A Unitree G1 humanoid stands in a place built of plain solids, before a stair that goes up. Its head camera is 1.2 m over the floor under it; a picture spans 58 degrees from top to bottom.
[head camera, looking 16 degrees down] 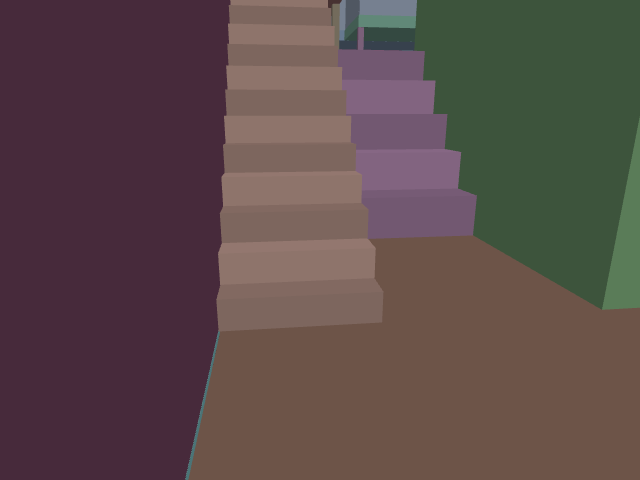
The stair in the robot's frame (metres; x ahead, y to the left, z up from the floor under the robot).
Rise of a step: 0.20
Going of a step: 0.23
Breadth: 0.97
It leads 7 degrees to the left of straight ahead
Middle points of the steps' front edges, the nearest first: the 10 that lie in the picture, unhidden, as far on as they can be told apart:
2.32 0.11 0.20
2.54 0.13 0.40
2.77 0.16 0.60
2.99 0.19 0.80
3.22 0.21 1.00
3.44 0.24 1.20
3.67 0.27 1.40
3.89 0.29 1.60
4.12 0.32 1.80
4.34 0.35 2.00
